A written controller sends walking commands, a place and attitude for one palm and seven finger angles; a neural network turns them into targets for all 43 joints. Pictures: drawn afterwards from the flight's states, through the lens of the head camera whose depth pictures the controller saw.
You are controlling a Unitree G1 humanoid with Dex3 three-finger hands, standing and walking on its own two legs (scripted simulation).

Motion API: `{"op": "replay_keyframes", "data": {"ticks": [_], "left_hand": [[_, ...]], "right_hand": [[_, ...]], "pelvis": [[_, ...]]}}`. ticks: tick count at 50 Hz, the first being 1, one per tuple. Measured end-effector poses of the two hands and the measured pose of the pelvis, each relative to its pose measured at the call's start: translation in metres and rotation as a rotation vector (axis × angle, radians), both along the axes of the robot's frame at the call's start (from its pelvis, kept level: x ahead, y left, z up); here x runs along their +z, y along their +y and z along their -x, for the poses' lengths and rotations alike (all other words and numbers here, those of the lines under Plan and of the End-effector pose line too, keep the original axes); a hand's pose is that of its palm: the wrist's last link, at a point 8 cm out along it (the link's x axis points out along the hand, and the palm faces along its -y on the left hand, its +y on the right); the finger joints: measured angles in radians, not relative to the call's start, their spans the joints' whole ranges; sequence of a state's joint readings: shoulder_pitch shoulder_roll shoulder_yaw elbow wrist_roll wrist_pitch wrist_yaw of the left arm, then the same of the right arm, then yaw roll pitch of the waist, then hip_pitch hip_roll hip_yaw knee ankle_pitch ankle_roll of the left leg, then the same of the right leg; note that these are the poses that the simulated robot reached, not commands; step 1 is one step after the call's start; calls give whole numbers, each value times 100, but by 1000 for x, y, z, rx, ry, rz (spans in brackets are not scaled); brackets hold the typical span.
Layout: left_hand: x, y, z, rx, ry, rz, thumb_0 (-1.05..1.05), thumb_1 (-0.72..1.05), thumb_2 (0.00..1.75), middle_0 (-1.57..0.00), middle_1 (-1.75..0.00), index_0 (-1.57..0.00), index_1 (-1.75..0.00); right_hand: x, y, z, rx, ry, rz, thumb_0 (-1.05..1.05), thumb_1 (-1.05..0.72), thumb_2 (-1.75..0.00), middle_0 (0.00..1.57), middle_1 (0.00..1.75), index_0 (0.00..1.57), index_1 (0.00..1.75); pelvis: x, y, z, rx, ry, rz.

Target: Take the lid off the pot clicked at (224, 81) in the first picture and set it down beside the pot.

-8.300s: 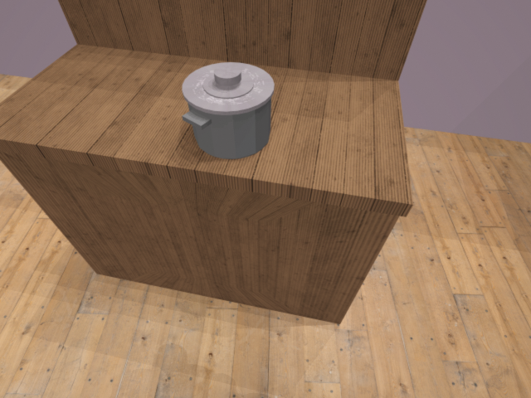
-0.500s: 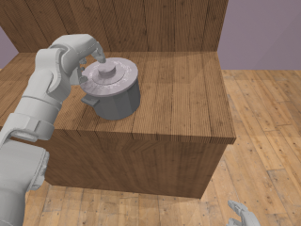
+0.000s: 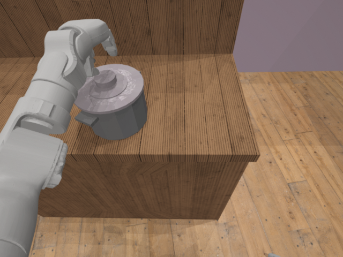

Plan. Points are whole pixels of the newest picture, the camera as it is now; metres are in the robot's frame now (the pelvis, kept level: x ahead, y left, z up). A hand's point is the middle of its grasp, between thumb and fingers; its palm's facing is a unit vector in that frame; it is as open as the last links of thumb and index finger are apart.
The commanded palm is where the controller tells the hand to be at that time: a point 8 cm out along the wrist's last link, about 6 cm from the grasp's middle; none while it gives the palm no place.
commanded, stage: move the open hand above the knob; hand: left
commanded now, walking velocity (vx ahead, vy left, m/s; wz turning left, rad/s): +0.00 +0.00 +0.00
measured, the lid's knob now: (105, 79) +0.52 +0.15 +0.14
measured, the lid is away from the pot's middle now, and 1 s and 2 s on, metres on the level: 0.00 0.00 0.00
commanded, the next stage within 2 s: lower the open fingers around the knob in 0.62 s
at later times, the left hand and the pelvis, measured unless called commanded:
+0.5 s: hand (93, 60) +0.49 +0.15 +0.21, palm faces -0.25 -0.02 -0.97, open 9.9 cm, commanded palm +0.48 +0.15 +0.27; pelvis +0.01 +0.00 +0.00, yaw +0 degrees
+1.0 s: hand (101, 68) +0.48 +0.13 +0.20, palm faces -0.32 -0.03 -0.95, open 9.9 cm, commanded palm +0.47 +0.14 +0.25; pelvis +0.00 +0.00 +0.00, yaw +1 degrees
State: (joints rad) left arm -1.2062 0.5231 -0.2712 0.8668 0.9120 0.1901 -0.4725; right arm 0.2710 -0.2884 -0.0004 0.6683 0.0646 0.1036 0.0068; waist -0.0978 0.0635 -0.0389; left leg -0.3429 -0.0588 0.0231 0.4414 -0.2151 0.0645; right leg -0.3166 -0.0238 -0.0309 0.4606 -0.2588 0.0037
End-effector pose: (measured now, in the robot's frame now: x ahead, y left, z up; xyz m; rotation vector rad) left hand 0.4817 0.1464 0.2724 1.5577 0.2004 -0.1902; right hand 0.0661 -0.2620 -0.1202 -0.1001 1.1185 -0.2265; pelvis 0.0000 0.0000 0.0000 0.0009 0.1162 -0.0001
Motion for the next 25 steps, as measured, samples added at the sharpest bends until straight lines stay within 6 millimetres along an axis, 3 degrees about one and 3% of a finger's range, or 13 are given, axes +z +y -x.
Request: {"op": "replay_keyframes", "data": {"ticks": [12, 25], "left_hand": [[-3, -8, -12, -19, -2, 26, 0, -32, 156, -87, -8, -87, -8], [-2, 0, -4, 4, -1, 11, 0, -32, 156, -87, -8, -87, -8]], "right_hand": [[-3, 1, 7, -21, 30, -6, 1, -91, -90, 20, 30, 20, 30], [2, 1, -23, 16, -32, -9, 1, -91, -90, 20, 30, 20, 30]], "pelvis": [[0, 0, -7, -11, 17, -1], [1, -4, -8, -3, 8, -1]]}}
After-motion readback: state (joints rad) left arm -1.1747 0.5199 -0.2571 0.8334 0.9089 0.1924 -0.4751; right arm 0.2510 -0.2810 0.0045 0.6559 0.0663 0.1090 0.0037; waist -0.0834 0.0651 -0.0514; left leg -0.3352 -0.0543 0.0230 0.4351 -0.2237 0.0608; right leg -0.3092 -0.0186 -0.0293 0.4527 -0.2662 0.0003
